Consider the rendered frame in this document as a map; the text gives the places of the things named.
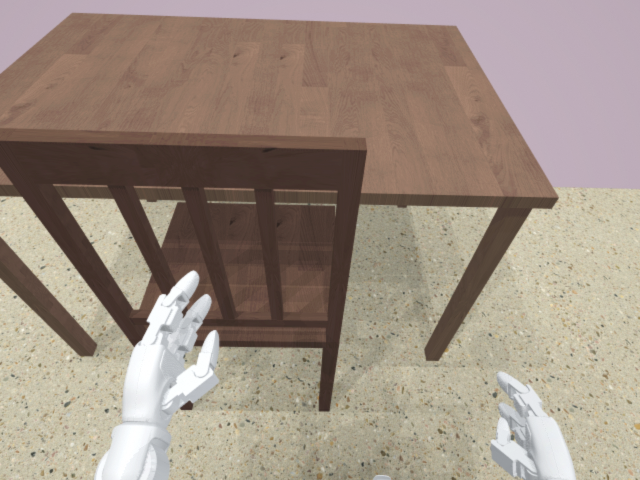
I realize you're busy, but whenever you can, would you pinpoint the left robot hand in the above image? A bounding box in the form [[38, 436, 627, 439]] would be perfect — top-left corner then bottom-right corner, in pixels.
[[122, 271, 219, 429]]

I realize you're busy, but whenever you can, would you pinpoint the chair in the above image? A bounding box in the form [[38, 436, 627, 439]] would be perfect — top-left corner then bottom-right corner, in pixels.
[[0, 128, 367, 412]]

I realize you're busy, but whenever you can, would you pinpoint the table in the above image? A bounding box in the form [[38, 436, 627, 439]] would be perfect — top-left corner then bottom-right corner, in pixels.
[[0, 13, 559, 361]]

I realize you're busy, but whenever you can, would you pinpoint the right robot hand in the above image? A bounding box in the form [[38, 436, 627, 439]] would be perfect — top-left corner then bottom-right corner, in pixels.
[[491, 371, 576, 480]]

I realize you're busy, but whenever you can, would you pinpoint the robot left forearm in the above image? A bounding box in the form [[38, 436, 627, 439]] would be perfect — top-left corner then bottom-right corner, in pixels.
[[94, 421, 172, 480]]

